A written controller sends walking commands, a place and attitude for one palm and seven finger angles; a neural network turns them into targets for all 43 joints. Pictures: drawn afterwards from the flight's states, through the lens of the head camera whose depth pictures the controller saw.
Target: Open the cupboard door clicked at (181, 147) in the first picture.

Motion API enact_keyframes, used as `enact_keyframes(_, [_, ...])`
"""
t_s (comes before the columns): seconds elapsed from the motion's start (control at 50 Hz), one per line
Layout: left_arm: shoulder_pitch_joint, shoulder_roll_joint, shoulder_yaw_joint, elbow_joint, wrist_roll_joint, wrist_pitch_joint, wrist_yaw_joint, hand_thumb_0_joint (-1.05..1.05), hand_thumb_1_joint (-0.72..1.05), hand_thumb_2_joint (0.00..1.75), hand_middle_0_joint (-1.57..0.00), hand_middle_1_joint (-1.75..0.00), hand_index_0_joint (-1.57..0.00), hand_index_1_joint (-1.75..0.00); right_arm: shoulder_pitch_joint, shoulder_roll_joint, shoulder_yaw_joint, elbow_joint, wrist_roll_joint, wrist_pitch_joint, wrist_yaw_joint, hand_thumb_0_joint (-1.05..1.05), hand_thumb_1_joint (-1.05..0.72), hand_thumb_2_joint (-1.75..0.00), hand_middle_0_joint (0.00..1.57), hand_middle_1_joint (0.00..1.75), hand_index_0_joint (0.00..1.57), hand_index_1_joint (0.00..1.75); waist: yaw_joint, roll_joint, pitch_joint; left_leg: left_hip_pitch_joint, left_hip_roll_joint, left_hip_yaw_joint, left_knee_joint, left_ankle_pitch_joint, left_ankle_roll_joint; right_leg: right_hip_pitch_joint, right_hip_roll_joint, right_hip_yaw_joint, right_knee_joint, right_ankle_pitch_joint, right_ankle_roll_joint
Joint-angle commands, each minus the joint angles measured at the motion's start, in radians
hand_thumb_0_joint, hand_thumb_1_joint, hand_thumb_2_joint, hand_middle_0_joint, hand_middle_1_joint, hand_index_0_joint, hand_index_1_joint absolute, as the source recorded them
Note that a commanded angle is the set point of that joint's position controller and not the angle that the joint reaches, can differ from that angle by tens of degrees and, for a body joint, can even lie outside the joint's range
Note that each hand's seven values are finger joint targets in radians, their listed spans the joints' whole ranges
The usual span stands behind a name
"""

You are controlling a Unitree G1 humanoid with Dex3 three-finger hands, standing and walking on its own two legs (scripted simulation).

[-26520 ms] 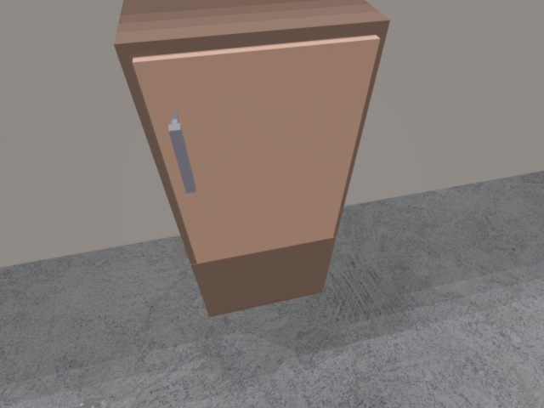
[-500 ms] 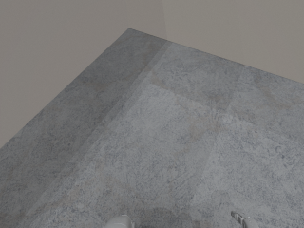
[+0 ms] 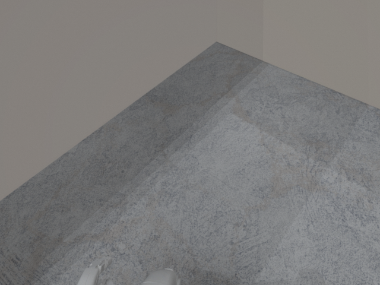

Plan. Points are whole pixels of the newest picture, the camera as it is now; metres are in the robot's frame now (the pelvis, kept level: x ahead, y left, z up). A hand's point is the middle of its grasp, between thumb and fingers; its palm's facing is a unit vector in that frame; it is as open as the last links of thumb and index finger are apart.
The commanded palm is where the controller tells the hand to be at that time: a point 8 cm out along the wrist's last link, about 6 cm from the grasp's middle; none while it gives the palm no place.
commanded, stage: turn to face it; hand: left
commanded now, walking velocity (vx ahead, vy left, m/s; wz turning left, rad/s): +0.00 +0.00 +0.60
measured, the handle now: out of the picture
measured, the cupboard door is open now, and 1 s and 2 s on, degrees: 44 44 44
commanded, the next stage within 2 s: none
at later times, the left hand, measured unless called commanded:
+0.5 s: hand out of the picture -0.02 +0.24 -0.18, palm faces +0.37 -0.89 -0.27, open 7.4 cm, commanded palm none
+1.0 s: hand out of the picture -0.01 +0.17 -0.14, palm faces +0.60 -0.76 -0.25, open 7.3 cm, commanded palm none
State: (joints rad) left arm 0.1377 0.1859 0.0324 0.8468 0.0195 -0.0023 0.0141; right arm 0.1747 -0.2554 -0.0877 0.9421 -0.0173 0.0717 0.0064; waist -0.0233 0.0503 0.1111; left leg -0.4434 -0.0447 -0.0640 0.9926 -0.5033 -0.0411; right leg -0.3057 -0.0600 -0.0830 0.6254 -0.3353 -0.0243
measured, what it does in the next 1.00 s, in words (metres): steps on the spot, turning left: left foot, then right foot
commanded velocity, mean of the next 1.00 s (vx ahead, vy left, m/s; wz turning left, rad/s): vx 0.00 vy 0.00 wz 0.60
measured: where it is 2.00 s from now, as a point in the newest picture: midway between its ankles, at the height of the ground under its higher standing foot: outside the picture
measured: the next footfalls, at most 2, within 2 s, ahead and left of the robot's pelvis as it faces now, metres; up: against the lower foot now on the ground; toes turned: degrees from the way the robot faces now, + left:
left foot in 0.38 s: +0.01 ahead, +0.13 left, +0.00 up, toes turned +21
right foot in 0.76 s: +0.11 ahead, -0.10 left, +0.00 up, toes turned +25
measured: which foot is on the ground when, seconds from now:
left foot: up 0.00-0.36, down 0.38-0.76, up 0.78-1.00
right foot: down 0.00-0.36, up 0.38-0.74, down 0.76-1.00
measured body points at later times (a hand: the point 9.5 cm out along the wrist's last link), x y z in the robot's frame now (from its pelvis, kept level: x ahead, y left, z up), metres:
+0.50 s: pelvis +0.00 +0.01 +0.00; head +0.05 +0.05 +0.44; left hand -0.04 +0.29 -0.16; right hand +0.21 -0.19 -0.13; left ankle -0.03 +0.11 -0.73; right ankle +0.01 -0.13 -0.66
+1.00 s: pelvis +0.04 -0.03 +0.01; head +0.09 -0.02 +0.46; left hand -0.04 +0.21 -0.12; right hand +0.25 -0.20 -0.15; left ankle -0.07 +0.07 -0.65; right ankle +0.08 -0.12 -0.73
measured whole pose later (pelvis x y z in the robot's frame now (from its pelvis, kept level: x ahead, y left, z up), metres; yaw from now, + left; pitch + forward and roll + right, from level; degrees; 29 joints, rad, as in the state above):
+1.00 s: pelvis +0.04 -0.03 +0.01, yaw +38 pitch +0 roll +3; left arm 0.19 0.17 0.03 0.88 0.02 0.01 0.02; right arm 0.15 -0.24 -0.09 0.96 -0.02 0.09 0.03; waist -0.03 0.00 0.11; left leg -0.48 0.01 0.02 1.06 -0.42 -0.07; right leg -0.20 -0.12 -0.21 0.51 -0.30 -0.02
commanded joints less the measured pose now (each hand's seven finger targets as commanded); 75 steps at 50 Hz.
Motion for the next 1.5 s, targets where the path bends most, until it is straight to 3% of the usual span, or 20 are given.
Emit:
enact_keyframes(0.0, [0.028, 0.163, 0.045, -0.060, 0.000, -0.013, 0.024, 0.00, 0.90, 0.90, -0.20, -0.30, -0.20, -0.30, -0.027, -0.055, -0.014, -0.080, 0.001, -0.014, 0.020, 0.00, -0.90, -0.90, 0.20, 0.30, 0.20, 0.30, 0.001, -0.249, -0.133, -0.145, 0.070, 0.032, 0.295, 0.102, -0.024, 0.171, -0.262, 0.098, -0.262, 0.498, -0.071])
enact_keyframes(0.2, [0.147, 0.215, 0.070, -0.008, 0.010, -0.013, 0.022, 0.00, 0.90, 0.90, -0.20, -0.30, -0.20, -0.30, -0.135, -0.019, 0.009, -0.094, 0.007, -0.018, 0.030, 0.00, -0.90, -0.90, 0.20, 0.30, 0.20, 0.30, 0.065, -0.241, -0.131, -0.036, 0.073, 0.153, -0.147, 0.050, -0.018, 0.273, -0.328, -0.023, -0.209, 0.619, -0.092])
enact_keyframes(0.3, [0.124, 0.240, 0.083, -0.002, 0.005, -0.005, 0.008, 0.00, 0.90, 0.90, -0.20, -0.30, -0.20, -0.30, -0.051, -0.054, 0.003, -0.095, 0.003, -0.035, 0.027, 0.00, -0.90, -0.90, 0.20, 0.30, 0.20, 0.30, 0.012, -0.213, -0.174, 0.199, 0.046, 0.194, -0.443, 0.203, 0.019, 0.175, -0.322, -0.105, -0.047, 0.533, -0.026])
enact_keyframes(0.32, [0.111, 0.224, 0.081, -0.011, -0.002, -0.002, 0.004, 0.00, 0.90, 0.90, -0.20, -0.30, -0.20, -0.30, 0.026, -0.110, -0.012, -0.078, -0.002, -0.043, 0.025, 0.00, -0.90, -0.90, 0.20, 0.30, 0.20, 0.30, -0.037, -0.101, -0.224, 0.374, 0.106, 0.113, -0.545, 0.373, 0.056, 0.053, -0.289, -0.137, 0.122, 0.424, 0.023])
enact_keyframes(0.34, [0.091, 0.153, 0.066, -0.055, -0.010, 0.002, -0.007, 0.00, 0.90, 0.90, -0.20, -0.30, -0.20, -0.30, 0.094, -0.236, -0.044, -0.076, -0.012, -0.050, 0.016, 0.00, -0.90, -0.90, 0.20, 0.30, 0.20, 0.30, -0.077, 0.226, -0.251, 0.525, 0.396, -0.302, -0.590, 0.758, 0.212, -0.246, -0.119, -0.158, 0.374, -0.187, 0.109])
enact_keyframes(0.36, [-0.011, 0.145, 0.046, -0.102, 0.002, 0.014, 0.001, 0.00, 0.90, 0.90, -0.20, -0.30, -0.20, -0.30, 0.155, -0.271, -0.046, -0.057, -0.005, -0.042, 0.007, 0.00, -0.90, -0.90, 0.20, 0.30, 0.20, 0.30, -0.099, 0.176, -0.223, 0.474, 0.490, -0.355, -0.605, 0.901, 0.293, -0.309, -0.080, -0.023, 0.487, -0.363, 0.101])
enact_keyframes(0.48, [0.045, 0.142, 0.057, -0.018, 0.002, 0.033, -0.004, 0.00, 0.90, 0.90, -0.20, -0.30, -0.20, -0.30, -0.023, -0.168, -0.014, -0.103, -0.006, -0.060, -0.021, 0.00, -0.90, -0.90, 0.20, 0.30, 0.20, 0.30, 0.013, 0.072, -0.154, 0.317, 0.275, -0.133, -0.626, 0.737, 0.203, -0.259, -0.049, 0.079, 0.514, -0.082, 0.116])
enact_keyframes(0.68, [0.094, 0.122, 0.054, -0.041, -0.009, 0.012, 0.001, 0.00, 0.90, 0.90, -0.20, -0.30, -0.20, -0.30, -0.055, -0.171, -0.032, -0.112, -0.007, -0.044, -0.013, 0.00, -0.90, -0.90, 0.20, 0.30, 0.20, 0.30, 0.043, 0.117, -0.167, 0.162, 0.213, -0.233, -0.534, 0.612, 0.173, 0.076, 0.052, 0.028, -0.042, 0.016, 0.094])
enact_keyframes(0.7, [0.134, 0.144, 0.061, -0.030, -0.008, 0.003, 0.006, 0.00, 0.90, 0.90, -0.20, -0.30, -0.20, -0.30, -0.064, -0.152, -0.030, -0.119, 0.000, -0.043, -0.011, 0.00, -0.90, -0.90, 0.20, 0.30, 0.20, 0.30, 0.066, 0.062, -0.180, 0.084, 0.172, -0.221, -0.480, 0.527, 0.135, 0.201, 0.029, 0.041, -0.182, 0.113, 0.086])
enact_keyframes(0.74, [0.183, 0.287, 0.085, -0.027, 0.015, -0.011, 0.019, 0.00, 0.90, 0.90, -0.20, -0.30, -0.20, -0.30, -0.060, -0.060, -0.021, -0.148, 0.011, -0.048, 0.001, 0.00, -0.90, -0.90, 0.20, 0.30, 0.20, 0.30, 0.096, -0.372, -0.182, -0.187, -0.051, 0.043, -0.044, -0.117, 0.003, 0.341, -0.425, 0.448, -0.341, 0.319, -0.096])
enact_keyframes(0.78, [0.109, 0.220, 0.068, -0.034, 0.002, -0.010, 0.027, 0.00, 0.90, 0.90, -0.20, -0.30, -0.20, -0.30, -0.064, -0.093, -0.031, -0.111, 0.001, -0.027, 0.001, 0.00, -0.90, -0.90, 0.20, 0.30, 0.20, 0.30, 0.054, -0.313, -0.141, -0.170, 0.036, -0.023, 0.255, -0.052, 0.002, 0.209, -0.382, 0.368, -0.310, 0.382, -0.139])
enact_keyframes(0.84, [0.025, 0.160, 0.046, -0.060, 0.001, -0.012, 0.023, 0.00, 0.90, 0.90, -0.20, -0.30, -0.20, -0.30, -0.042, -0.056, -0.018, -0.073, -0.001, -0.010, 0.023, 0.00, -0.90, -0.90, 0.20, 0.30, 0.20, 0.30, 0.003, -0.242, -0.100, -0.144, 0.068, 0.032, 0.294, 0.116, -0.023, 0.139, -0.264, 0.097, -0.291, 0.403, -0.072])
enact_keyframes(1.02, [0.157, 0.220, 0.075, -0.004, 0.011, -0.011, 0.020, 0.00, 0.90, 0.90, -0.20, -0.30, -0.20, -0.30, -0.137, -0.015, 0.009, -0.094, 0.007, -0.024, 0.030, 0.00, -0.90, -0.90, 0.20, 0.30, 0.20, 0.30, 0.074, -0.263, -0.146, -0.036, 0.061, 0.159, -0.182, 0.046, -0.015, 0.308, -0.318, -0.025, -0.187, 0.663, -0.085])
enact_keyframes(1.1, [0.139, 0.243, 0.085, 0.001, 0.006, -0.006, 0.011, 0.00, 0.90, 0.90, -0.20, -0.30, -0.20, -0.30, -0.064, -0.047, 0.004, -0.089, 0.005, -0.038, 0.025, 0.00, -0.90, -0.90, 0.20, 0.30, 0.20, 0.30, 0.027, -0.249, -0.187, 0.166, 0.035, 0.196, -0.436, 0.181, 0.014, 0.237, -0.320, -0.092, -0.051, 0.637, -0.033])
enact_keyframes(1.12, [0.123, 0.233, 0.085, -0.006, -0.002, -0.004, 0.006, 0.00, 0.90, 0.90, -0.20, -0.30, -0.20, -0.30, 0.005, -0.087, -0.007, -0.073, 0.000, -0.045, 0.024, 0.00, -0.90, -0.90, 0.20, 0.30, 0.20, 0.30, -0.021, -0.159, -0.222, 0.331, 0.060, 0.162, -0.553, 0.337, 0.037, 0.128, -0.299, -0.126, 0.089, 0.545, 0.011])
enact_keyframes(1.14, [0.113, 0.170, 0.076, -0.042, -0.008, 0.002, -0.004, 0.00, 0.90, 0.90, -0.20, -0.30, -0.20, -0.30, 0.072, -0.210, -0.038, -0.066, -0.011, -0.054, 0.017, 0.00, -0.90, -0.90, 0.20, 0.30, 0.20, 0.30, -0.062, 0.140, -0.271, 0.528, 0.322, -0.197, -0.589, 0.660, 0.163, -0.165, -0.155, -0.153, 0.331, 0.019, 0.087])
enact_keyframes(1.16, [0.021, 0.133, 0.047, -0.093, -0.003, 0.010, 0.000, 0.00, 0.90, 0.90, -0.20, -0.30, -0.20, -0.30, 0.140, -0.273, -0.048, -0.053, -0.004, -0.045, 0.009, 0.00, -0.90, -0.90, 0.20, 0.30, 0.20, 0.30, -0.093, 0.236, -0.248, 0.517, 0.470, -0.343, -0.605, 0.967, 0.269, -0.300, -0.080, -0.051, 0.481, -0.352, 0.103])
enact_keyframes(1.2, [-0.027, 0.132, 0.053, -0.073, 0.000, 0.026, 0.013, 0.00, 0.90, 0.90, -0.20, -0.30, -0.20, -0.30, 0.110, -0.235, -0.038, -0.058, -0.005, -0.049, -0.020, 0.00, -0.90, -0.90, 0.20, 0.30, 0.20, 0.30, -0.072, 0.162, -0.222, 0.443, 0.410, -0.283, -0.600, 0.889, 0.260, -0.336, -0.084, 0.074, 0.567, -0.253, 0.108])
enact_keyframes(1.28, [0.050, 0.144, 0.059, -0.009, 0.003, 0.037, -0.006, 0.00, 0.90, 0.90, -0.20, -0.30, -0.20, -0.30, -0.028, -0.169, -0.013, -0.095, -0.005, -0.060, -0.021, 0.00, -0.90, -0.90, 0.20, 0.30, 0.20, 0.30, 0.015, 0.070, -0.142, 0.287, 0.274, -0.128, -0.654, 0.667, 0.195, -0.251, -0.060, 0.083, 0.536, -0.060, 0.116])
enact_keyframes(1.48, [0.036, 0.122, 0.051, -0.050, -0.006, 0.021, 0.001, 0.00, 0.90, 0.90, -0.20, -0.30, -0.20, -0.30, -0.020, -0.174, -0.030, -0.096, -0.012, -0.045, -0.013, 0.00, -0.90, -0.90, 0.20, 0.30, 0.20, 0.30, 0.009, 0.129, -0.152, 0.229, 0.235, -0.257, -0.597, 0.613, 0.202, -0.057, 0.041, 0.045, 0.119, -0.087, 0.101])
